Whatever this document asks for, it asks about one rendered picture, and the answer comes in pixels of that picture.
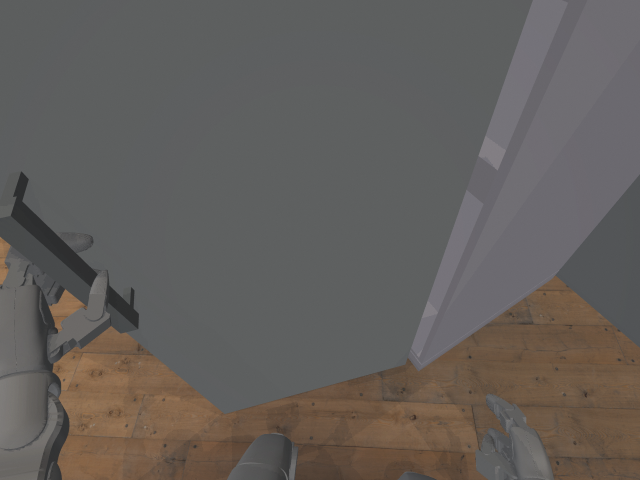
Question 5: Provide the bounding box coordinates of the left robot thigh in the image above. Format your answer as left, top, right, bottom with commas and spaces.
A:
227, 434, 298, 480

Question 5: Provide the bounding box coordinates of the handle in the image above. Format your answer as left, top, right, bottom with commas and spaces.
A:
0, 171, 139, 333

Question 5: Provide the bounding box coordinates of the fridge door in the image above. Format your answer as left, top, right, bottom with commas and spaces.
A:
0, 0, 533, 414

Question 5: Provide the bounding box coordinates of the right robot hand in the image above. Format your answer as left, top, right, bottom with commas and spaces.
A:
475, 394, 554, 480

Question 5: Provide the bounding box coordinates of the left robot forearm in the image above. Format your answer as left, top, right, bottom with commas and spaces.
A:
0, 370, 70, 480

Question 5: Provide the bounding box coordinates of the left robot hand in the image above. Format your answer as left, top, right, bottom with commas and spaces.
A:
0, 232, 111, 378

